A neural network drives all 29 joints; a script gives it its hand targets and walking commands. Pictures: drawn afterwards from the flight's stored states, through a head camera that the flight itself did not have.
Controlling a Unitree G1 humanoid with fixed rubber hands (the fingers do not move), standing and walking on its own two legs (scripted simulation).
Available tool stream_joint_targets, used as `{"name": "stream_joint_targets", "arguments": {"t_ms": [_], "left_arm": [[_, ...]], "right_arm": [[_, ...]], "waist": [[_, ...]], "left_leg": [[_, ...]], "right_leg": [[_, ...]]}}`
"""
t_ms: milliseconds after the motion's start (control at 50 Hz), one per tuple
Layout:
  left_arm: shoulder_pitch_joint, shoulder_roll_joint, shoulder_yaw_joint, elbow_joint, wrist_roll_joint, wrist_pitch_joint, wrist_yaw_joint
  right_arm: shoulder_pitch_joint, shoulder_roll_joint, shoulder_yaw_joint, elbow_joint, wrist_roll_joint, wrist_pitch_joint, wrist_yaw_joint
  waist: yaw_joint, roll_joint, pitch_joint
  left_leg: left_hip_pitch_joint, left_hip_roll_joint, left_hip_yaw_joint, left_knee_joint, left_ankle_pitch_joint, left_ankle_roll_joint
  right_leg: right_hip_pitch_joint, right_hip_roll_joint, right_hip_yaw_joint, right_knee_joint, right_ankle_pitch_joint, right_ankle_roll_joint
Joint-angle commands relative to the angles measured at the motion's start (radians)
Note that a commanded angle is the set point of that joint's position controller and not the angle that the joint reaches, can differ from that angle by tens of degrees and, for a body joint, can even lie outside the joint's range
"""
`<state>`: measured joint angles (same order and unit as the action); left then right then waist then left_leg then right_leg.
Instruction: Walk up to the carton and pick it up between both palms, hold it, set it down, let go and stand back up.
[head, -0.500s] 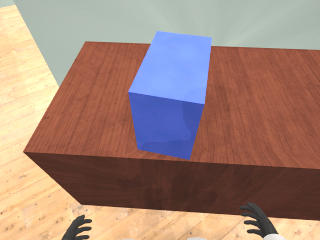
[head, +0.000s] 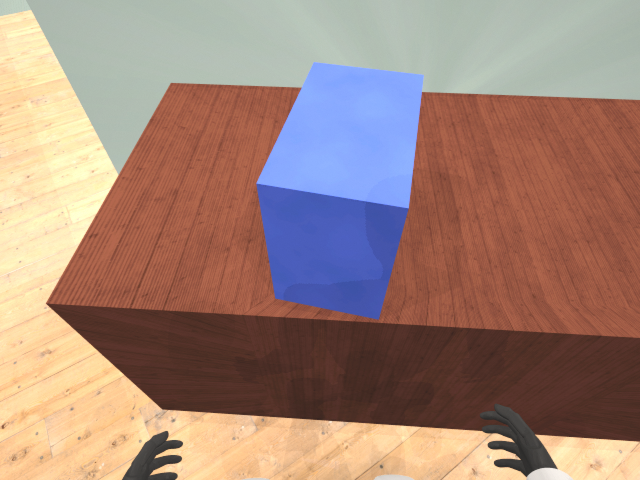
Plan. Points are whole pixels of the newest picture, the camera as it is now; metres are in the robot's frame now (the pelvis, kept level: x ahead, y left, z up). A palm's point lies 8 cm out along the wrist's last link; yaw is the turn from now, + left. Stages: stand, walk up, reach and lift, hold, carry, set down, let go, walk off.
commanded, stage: stand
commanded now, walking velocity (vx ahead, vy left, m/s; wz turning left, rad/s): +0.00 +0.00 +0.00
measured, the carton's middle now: (346, 191) +0.53 -0.04 +0.02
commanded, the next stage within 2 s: walk up in 1.18 s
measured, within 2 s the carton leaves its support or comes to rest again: neither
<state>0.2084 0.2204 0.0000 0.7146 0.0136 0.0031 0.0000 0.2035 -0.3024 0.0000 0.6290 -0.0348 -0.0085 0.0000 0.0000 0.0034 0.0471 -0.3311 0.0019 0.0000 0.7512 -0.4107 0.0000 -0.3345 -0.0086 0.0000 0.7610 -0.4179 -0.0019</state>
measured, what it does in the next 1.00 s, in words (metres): stands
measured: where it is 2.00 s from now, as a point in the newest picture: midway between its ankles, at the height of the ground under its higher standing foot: outside the picture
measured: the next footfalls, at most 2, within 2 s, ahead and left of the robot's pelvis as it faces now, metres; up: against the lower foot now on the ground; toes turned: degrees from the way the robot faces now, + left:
none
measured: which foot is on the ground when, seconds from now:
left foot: down 0.00-1.00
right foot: down 0.00-1.00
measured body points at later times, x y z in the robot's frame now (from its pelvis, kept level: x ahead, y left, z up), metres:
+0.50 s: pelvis +0.00 +0.00 +0.00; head +0.02 -0.01 +0.45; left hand +0.13 +0.24 -0.11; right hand +0.15 -0.27 -0.09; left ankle -0.01 +0.12 -0.71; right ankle -0.01 -0.12 -0.71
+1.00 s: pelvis -0.01 +0.00 +0.00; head +0.00 -0.01 +0.45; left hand +0.11 +0.24 -0.11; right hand +0.13 -0.27 -0.10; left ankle -0.01 +0.12 -0.71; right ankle -0.01 -0.12 -0.71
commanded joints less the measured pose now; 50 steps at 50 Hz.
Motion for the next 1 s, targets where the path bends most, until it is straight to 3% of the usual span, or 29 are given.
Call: {"name": "stream_joint_targets", "arguments": {"t_ms": [0,20,100,120,200,240,280,320,360,380,400,420,440,460,500,560,580,600,620,660,680,700,720,740,780,800,860,940,980], "left_arm": [[-0.022,0.259,0.084,-0.071,-0.003,-0.064,0.019],[-0.036,0.285,0.093,-0.070,-0.006,-0.065,0.011],[-0.040,0.275,0.096,-0.079,0.003,-0.067,0.013],[-0.052,0.313,0.103,-0.056,0.010,-0.061,0.014],[-0.052,0.277,0.096,-0.065,0.003,-0.070,0.011],[-0.070,0.293,0.095,-0.060,0.002,-0.065,0.015],[-0.063,0.323,0.113,-0.065,0.001,-0.065,0.016],[-0.062,0.293,0.099,-0.052,0.011,-0.066,0.012],[-0.041,0.271,0.089,-0.051,0.011,-0.065,0.007],[-0.058,0.301,0.108,-0.049,0.008,-0.066,0.012],[-0.058,0.264,0.090,-0.061,-0.001,-0.065,0.004],[-0.056,0.305,0.099,-0.047,0.010,-0.068,0.013],[-0.063,0.284,0.098,-0.050,0.000,-0.071,0.010],[-0.061,0.289,0.094,-0.037,0.001,-0.067,0.009],[-0.088,0.250,0.092,-0.067,0.005,-0.059,0.006],[-0.066,0.323,0.107,-0.031,0.007,-0.059,0.021],[-0.063,0.326,0.108,-0.020,0.013,-0.061,0.012],[-0.066,0.289,0.106,-0.045,-0.010,-0.058,0.010],[-0.032,0.288,0.096,-0.051,0.007,-0.065,0.010],[-0.046,0.305,0.096,-0.035,0.000,-0.059,0.021],[0.004,0.301,0.093,-0.017,-0.002,-0.065,0.022],[-0.042,0.296,0.098,-0.023,0.004,-0.073,0.017],[-0.048,0.314,0.102,-0.026,0.009,-0.079,0.015],[-0.050,0.310,0.095,-0.014,-0.003,-0.066,0.017],[-0.078,0.285,0.088,-0.033,-0.006,-0.065,0.010],[-0.033,0.316,0.102,-0.029,0.006,-0.065,0.012],[-0.107,0.296,0.099,-0.020,0.010,-0.065,0.013],[-0.083,0.278,0.093,-0.023,-0.004,-0.064,0.014],[-0.053,0.277,0.090,-0.012,-0.001,-0.061,0.011]], "right_arm": [[-0.059,-0.211,-0.085,-0.016,0.007,-0.057,-0.021],[-0.066,-0.219,-0.092,-0.040,0.014,-0.065,-0.016],[-0.073,-0.190,-0.074,-0.021,0.016,-0.057,-0.009],[-0.055,-0.200,-0.083,-0.015,0.023,-0.055,-0.016],[-0.073,-0.232,-0.099,-0.026,0.013,-0.062,-0.014],[-0.026,-0.199,-0.085,-0.019,0.022,-0.061,-0.016],[-0.084,-0.205,-0.086,-0.032,0.015,-0.060,-0.012],[-0.019,-0.207,-0.089,-0.002,0.015,-0.047,-0.021],[-0.089,-0.246,-0.118,-0.020,0.019,-0.055,-0.024],[-0.032,-0.217,-0.094,0.001,0.011,-0.053,-0.027],[-0.056,-0.236,-0.098,0.003,0.018,-0.054,-0.026],[-0.032,-0.198,-0.097,-0.016,0.023,-0.052,-0.019],[-0.034,-0.212,-0.091,0.003,0.028,-0.060,-0.016],[-0.032,-0.212,-0.093,0.004,0.030,-0.055,-0.014],[-0.086,-0.232,-0.102,-0.013,0.015,-0.050,-0.018],[-0.033,-0.232,-0.106,0.031,0.021,-0.052,-0.014],[-0.014,-0.227,-0.102,0.038,0.023,-0.055,-0.021],[0.003,-0.241,-0.088,0.040,0.014,-0.054,-0.020],[0.006,-0.239,-0.099,0.025,0.027,-0.061,-0.016],[-0.030,-0.223,-0.098,0.035,0.013,-0.050,-0.020],[-0.041,-0.236,-0.097,0.016,0.020,-0.055,-0.015],[-0.062,-0.208,-0.089,0.021,0.025,-0.056,-0.016],[-0.055,-0.196,-0.087,0.016,0.018,-0.057,-0.010],[-0.015,-0.191,-0.077,0.026,0.024,-0.062,-0.013],[-0.065,-0.209,-0.081,0.042,0.030,-0.059,-0.016],[-0.052,-0.198,-0.086,0.036,0.026,-0.053,-0.019],[-0.051,-0.165,-0.074,0.035,0.025,-0.063,-0.015],[-0.060,-0.226,-0.089,0.036,0.010,-0.055,-0.015],[-0.046,-0.193,-0.089,0.043,0.013,-0.065,-0.021]], "waist": [[0.016,0.070,-0.120],[0.030,-0.013,-0.114],[0.027,0.018,-0.129],[0.002,-0.059,-0.163],[0.016,0.026,-0.166],[-0.019,0.004,-0.100],[0.015,-0.027,-0.158],[-0.007,-0.018,-0.155],[0.017,-0.030,-0.187],[0.012,0.017,-0.111],[0.015,-0.014,-0.124],[-0.006,-0.046,-0.162],[-0.001,-0.011,-0.142],[0.005,-0.037,-0.144],[0.014,-0.006,-0.094],[0.013,-0.069,-0.052],[-0.007,-0.015,-0.046],[0.008,0.016,-0.129],[0.002,-0.054,-0.108],[0.011,-0.065,-0.120],[0.013,0.056,-0.139],[0.014,-0.064,-0.139],[0.020,-0.024,-0.163],[-0.008,-0.055,-0.127],[0.005,0.032,-0.115],[0.005,-0.063,-0.082],[-0.018,-0.003,-0.128],[0.022,-0.046,-0.145],[0.016,0.046,-0.099]], "left_leg": [[0.052,0.109,-0.120,-0.129,0.347,0.088],[0.048,0.109,-0.122,-0.154,0.327,0.085],[0.017,0.094,-0.076,-0.128,0.303,0.078],[0.068,0.111,-0.098,-0.159,0.303,0.083],[0.098,0.117,-0.108,-0.132,0.404,0.080],[0.094,0.108,-0.093,-0.129,0.386,0.067],[0.073,0.120,-0.093,-0.118,0.349,0.084],[0.092,0.096,-0.095,-0.134,0.351,0.080],[0.090,0.109,-0.092,-0.130,0.357,0.081],[0.081,0.097,-0.080,-0.130,0.377,0.065],[0.063,0.101,-0.088,-0.141,0.406,0.073],[0.091,0.099,-0.071,-0.120,0.377,0.070],[0.066,0.116,-0.082,-0.124,0.369,0.067],[0.101,0.098,-0.094,-0.114,0.393,0.066],[0.050,0.093,-0.100,-0.148,0.293,0.077],[0.044,0.068,-0.087,-0.140,0.267,0.059],[0.072,0.090,-0.091,-0.156,0.277,0.053],[0.071,0.126,-0.118,-0.163,0.312,0.077],[0.088,0.105,-0.113,-0.142,0.313,0.066],[0.079,0.114,-0.114,-0.170,0.390,0.079],[0.093,0.110,-0.084,-0.128,0.427,0.085],[0.066,0.093,-0.088,-0.118,0.431,0.074],[0.069,0.090,-0.069,-0.118,0.394,0.068],[0.069,0.093,-0.088,-0.136,0.372,0.062],[0.065,0.097,-0.102,-0.138,0.346,0.069],[0.042,0.099,-0.085,-0.149,0.315,0.067],[0.072,0.092,-0.083,-0.136,0.362,0.061],[0.060,0.102,-0.124,-0.174,0.331,0.082],[0.080,0.096,-0.120,-0.170,0.357,0.079]], "right_leg": [[0.028,-0.079,0.101,-0.115,0.304,-0.095],[0.014,-0.070,0.061,-0.109,0.268,-0.088],[0.074,-0.097,0.090,-0.134,0.342,-0.090],[0.044,-0.097,0.088,-0.134,0.312,-0.085],[0.045,-0.080,0.065,-0.135,0.371,-0.071],[0.025,-0.103,0.124,-0.159,0.413,-0.095],[0.047,-0.083,0.097,-0.118,0.387,-0.087],[0.043,-0.086,0.103,-0.128,0.365,-0.089],[0.062,-0.077,0.044,-0.136,0.359,-0.077],[0.036,-0.082,0.100,-0.145,0.360,-0.081],[0.066,-0.080,0.059,-0.137,0.403,-0.077],[0.071,-0.084,0.096,-0.143,0.416,-0.088],[0.061,-0.085,0.091,-0.142,0.429,-0.083],[0.035,-0.116,0.118,-0.149,0.413,-0.101],[0.002,-0.081,0.097,-0.158,0.268,-0.090],[-0.016,-0.105,0.117,-0.197,0.243,-0.093],[-0.026,-0.112,0.155,-0.197,0.260,-0.098],[0.018,-0.082,0.088,-0.128,0.307,-0.085],[0.022,-0.092,0.110,-0.155,0.332,-0.093],[0.070,-0.077,0.067,-0.143,0.398,-0.071],[0.057,-0.082,0.082,-0.145,0.400,-0.079],[0.087,-0.096,0.087,-0.154,0.459,-0.079],[0.103,-0.120,0.127,-0.145,0.475,-0.095],[0.088,-0.105,0.130,-0.148,0.450,-0.100],[0.043,-0.101,0.125,-0.160,0.395,-0.087],[0.045,-0.093,0.106,-0.182,0.375,-0.084],[0.059,-0.095,0.118,-0.170,0.395,-0.087],[0.075,-0.079,0.064,-0.135,0.339,-0.079],[0.047,-0.080,0.100,-0.171,0.298,-0.083]]}}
